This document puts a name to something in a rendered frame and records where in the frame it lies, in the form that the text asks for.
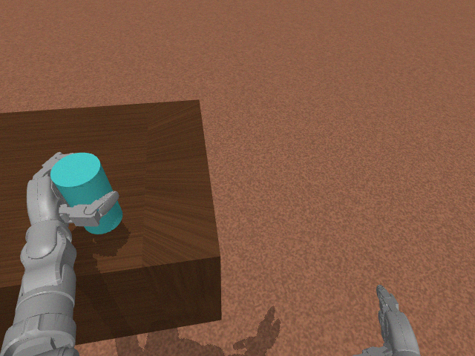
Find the left robot arm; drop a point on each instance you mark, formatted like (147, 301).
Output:
(43, 324)

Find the right robot hand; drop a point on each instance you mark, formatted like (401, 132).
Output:
(396, 329)

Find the can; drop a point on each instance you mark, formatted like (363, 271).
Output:
(81, 179)

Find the left robot hand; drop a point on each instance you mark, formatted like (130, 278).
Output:
(45, 202)

